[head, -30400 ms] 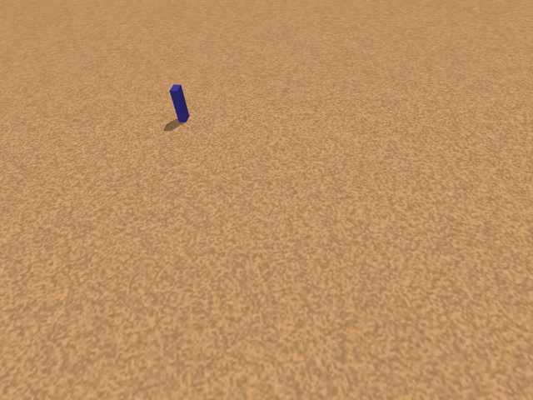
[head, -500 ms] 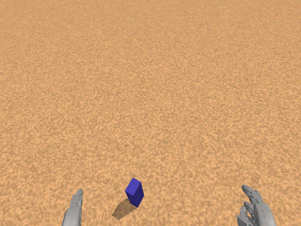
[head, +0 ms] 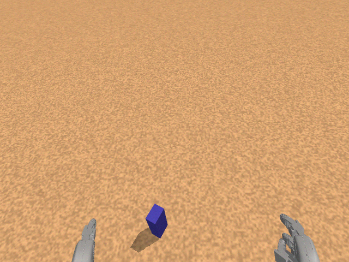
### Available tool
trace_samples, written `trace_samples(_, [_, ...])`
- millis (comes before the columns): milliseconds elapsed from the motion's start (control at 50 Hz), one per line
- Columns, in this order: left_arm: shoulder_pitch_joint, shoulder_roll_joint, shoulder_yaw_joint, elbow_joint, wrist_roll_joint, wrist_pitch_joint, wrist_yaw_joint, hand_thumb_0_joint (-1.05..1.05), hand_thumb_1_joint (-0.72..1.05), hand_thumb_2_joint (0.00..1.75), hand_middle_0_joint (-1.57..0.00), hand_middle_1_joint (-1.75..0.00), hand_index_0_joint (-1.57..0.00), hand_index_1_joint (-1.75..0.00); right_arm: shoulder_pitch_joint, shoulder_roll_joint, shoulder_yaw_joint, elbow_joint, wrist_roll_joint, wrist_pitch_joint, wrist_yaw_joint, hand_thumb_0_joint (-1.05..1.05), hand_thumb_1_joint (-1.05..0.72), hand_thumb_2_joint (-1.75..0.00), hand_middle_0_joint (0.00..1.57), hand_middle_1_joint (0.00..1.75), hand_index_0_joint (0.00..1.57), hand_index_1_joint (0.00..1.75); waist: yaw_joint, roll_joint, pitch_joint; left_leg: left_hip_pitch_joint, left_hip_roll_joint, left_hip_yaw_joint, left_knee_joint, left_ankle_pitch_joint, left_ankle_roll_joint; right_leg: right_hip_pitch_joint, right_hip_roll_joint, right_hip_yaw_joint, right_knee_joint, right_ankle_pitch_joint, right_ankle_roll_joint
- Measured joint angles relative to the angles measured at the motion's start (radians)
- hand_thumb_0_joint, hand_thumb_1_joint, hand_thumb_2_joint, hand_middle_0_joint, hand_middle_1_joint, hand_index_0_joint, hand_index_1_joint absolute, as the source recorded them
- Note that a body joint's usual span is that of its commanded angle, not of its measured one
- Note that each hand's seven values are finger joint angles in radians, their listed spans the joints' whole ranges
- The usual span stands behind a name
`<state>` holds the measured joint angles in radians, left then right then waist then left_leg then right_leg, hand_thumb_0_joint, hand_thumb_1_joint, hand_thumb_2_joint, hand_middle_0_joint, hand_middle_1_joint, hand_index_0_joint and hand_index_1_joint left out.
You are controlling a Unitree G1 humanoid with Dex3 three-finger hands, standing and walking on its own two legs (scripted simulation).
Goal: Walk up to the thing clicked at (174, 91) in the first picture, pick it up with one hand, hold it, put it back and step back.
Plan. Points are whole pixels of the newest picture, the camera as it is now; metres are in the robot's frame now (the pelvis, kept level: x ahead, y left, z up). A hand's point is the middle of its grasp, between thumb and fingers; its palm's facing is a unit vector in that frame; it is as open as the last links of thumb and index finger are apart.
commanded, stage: home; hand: left
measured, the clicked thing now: (157, 222) +0.42 +0.15 -0.61
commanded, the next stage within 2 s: stand in 0.42 s
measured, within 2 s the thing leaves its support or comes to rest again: neither
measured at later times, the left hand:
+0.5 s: hand (112, 256) +0.17 +0.18 -0.06, palm faces +0.10 -0.96 -0.28, open 17.4 cm
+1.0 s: hand out of the picture +0.13 +0.23 -0.11, palm faces -0.02 -0.94 -0.34, open 8.7 cm
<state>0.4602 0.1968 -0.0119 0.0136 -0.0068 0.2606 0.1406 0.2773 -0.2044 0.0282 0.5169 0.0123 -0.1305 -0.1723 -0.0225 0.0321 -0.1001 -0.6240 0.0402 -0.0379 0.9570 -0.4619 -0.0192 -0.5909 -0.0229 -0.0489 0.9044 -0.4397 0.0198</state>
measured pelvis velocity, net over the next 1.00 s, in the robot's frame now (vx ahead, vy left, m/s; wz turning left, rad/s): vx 0.00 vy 0.00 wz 0.01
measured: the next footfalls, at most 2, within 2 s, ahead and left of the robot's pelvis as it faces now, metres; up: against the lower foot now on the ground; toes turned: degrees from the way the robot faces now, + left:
none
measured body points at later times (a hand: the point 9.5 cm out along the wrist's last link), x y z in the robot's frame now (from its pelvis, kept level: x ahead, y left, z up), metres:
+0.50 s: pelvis +0.00 +0.00 +0.00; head +0.03 +0.00 +0.45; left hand +0.16 +0.23 -0.04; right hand +0.16 -0.24 -0.07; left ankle +0.01 +0.13 -0.69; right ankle +0.01 -0.13 -0.69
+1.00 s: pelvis +0.00 +0.00 +0.02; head +0.02 +0.01 +0.47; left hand +0.13 +0.28 -0.08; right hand +0.13 -0.27 -0.09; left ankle +0.01 +0.13 -0.69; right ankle +0.01 -0.13 -0.69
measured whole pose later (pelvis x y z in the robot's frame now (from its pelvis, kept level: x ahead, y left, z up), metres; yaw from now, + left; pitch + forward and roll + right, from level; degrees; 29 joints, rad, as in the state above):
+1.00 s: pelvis +0.00 +0.00 +0.02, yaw +0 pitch +2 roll +0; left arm 0.25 0.31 0.01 0.61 0.05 0.03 0.02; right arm 0.19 -0.29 -0.02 0.80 -0.05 -0.03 -0.01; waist 0.01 -0.02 0.01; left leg -0.44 0.00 -0.01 0.82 -0.41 0.00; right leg -0.43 -0.06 -0.03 0.81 -0.41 0.03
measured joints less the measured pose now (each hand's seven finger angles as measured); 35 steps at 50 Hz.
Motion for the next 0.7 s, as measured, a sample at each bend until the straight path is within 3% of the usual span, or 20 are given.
trace_samples(560, [-0.006, -0.001, 0.0, 0.001, 0.0, -0.008, -0.001, -0.01, -0.53, 0.07, -0.06, -0.06, -0.06, -0.06, -0.003, 0.0, -0.002, 0.007, -0.001, -0.01, -0.004, 0.01, -0.9, -0.9, 0.21, 0.3, 0.2, 0.3, 0.001, -0.002, 0.002, 0.002, 0.001, 0.003, 0.001, -0.008, 0.002, 0.001, 0.001, 0.004, 0.0, -0.006, 0.002])
trace_samples(700, [0.005, 0.0, -0.001, -0.006, 0.001, -0.005, -0.002, -0.01, -0.33, 0.26, -0.14, -0.18, -0.14, -0.18, -0.002, 0.0, -0.003, 0.005, -0.001, -0.008, -0.003, 0.01, -0.9, -0.89, 0.21, 0.3, 0.2, 0.3, 0.002, -0.002, -0.001, 0.004, 0.001, 0.004, 0.001, -0.011, 0.003, 0.004, 0.001, 0.004, -0.002, -0.008, 0.003])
